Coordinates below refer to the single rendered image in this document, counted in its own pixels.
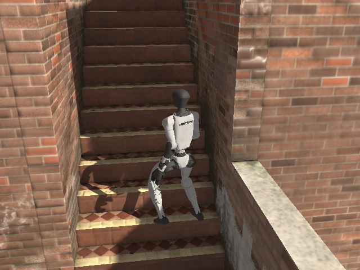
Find stairs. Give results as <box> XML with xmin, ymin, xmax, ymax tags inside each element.
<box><xmin>74</xmin><ymin>0</ymin><xmax>225</xmax><ymax>270</ymax></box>

